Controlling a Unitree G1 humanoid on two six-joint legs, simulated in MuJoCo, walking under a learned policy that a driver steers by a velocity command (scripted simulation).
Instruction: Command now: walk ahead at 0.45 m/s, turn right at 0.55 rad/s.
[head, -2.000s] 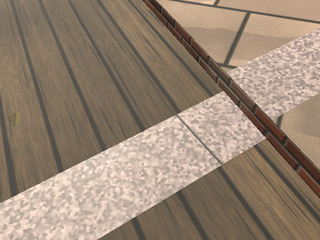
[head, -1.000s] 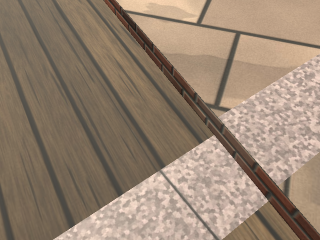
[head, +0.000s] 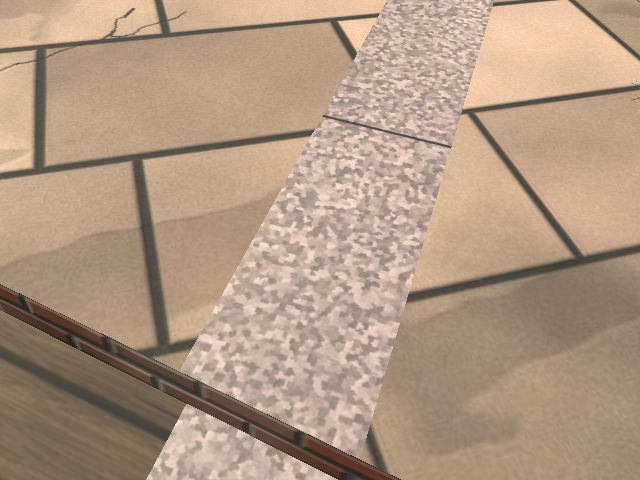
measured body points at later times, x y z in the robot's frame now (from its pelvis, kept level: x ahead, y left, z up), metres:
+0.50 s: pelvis +0.23 -0.06 +0.00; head +0.25 -0.07 +0.45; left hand +0.34 +0.19 -0.12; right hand +0.25 -0.32 -0.14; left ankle +0.22 +0.09 -0.65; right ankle +0.22 -0.12 -0.74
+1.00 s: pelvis +0.55 +0.01 +0.01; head +0.61 +0.00 +0.46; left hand +0.51 +0.26 -0.12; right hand +0.78 -0.17 -0.10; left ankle +0.67 +0.05 -0.60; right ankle +0.30 -0.14 -0.58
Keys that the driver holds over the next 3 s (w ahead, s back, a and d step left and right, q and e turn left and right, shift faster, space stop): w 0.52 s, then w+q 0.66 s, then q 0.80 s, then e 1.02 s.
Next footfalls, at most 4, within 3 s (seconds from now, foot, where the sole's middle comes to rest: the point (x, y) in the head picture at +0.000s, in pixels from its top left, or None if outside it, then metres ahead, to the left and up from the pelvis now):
0.30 right None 0.26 -0.13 -0.78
0.92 left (289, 366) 0.71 0.05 -0.64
1.44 right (290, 252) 1.03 0.06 -0.64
1.94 left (215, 311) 0.85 0.22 -0.64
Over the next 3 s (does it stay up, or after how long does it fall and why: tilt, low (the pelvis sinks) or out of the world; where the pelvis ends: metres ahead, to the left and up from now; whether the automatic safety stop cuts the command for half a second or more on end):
stays up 0.84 0.11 0.14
